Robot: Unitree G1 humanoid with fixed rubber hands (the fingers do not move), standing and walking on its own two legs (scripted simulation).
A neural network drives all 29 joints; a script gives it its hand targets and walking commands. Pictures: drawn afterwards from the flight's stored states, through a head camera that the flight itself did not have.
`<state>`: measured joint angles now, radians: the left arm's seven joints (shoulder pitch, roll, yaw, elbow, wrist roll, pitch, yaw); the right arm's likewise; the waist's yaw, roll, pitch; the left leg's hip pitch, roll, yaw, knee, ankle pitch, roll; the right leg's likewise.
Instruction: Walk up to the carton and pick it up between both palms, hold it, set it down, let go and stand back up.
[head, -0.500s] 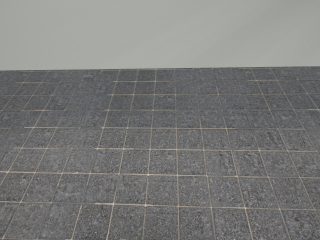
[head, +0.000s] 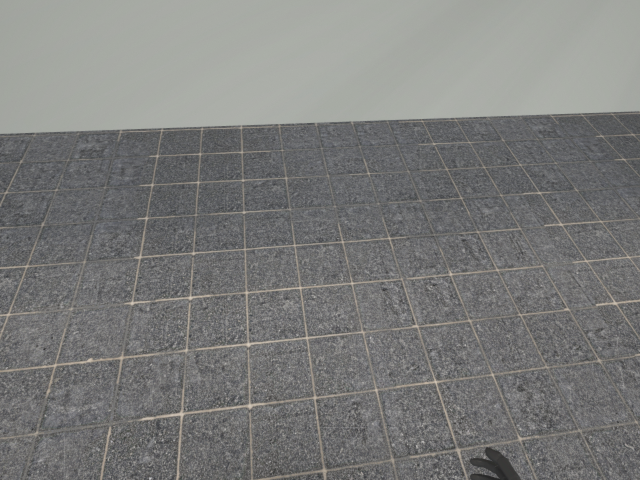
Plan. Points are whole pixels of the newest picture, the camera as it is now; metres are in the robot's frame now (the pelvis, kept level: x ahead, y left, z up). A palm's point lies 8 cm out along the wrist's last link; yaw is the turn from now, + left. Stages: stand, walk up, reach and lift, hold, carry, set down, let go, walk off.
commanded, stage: walk up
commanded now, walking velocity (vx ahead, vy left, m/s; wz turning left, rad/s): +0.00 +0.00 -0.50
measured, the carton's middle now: out of the picture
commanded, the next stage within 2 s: none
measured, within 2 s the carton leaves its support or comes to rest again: neither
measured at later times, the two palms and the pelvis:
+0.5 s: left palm (160, 458) +0.16 +0.22 -0.12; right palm out of the picture -0.07 -0.25 -0.12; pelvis -0.02 +0.01 +0.00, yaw -17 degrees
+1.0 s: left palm out of the picture +0.13 +0.18 -0.09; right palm out of the picture -0.09 -0.32 -0.12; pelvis -0.04 -0.04 +0.01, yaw -30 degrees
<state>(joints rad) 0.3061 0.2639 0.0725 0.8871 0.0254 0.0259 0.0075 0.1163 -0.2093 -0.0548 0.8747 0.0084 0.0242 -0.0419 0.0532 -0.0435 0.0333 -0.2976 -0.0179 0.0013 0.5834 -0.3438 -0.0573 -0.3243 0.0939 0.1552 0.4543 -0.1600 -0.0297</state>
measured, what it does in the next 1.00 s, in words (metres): steps on the spot, turning right: left foot, then right foot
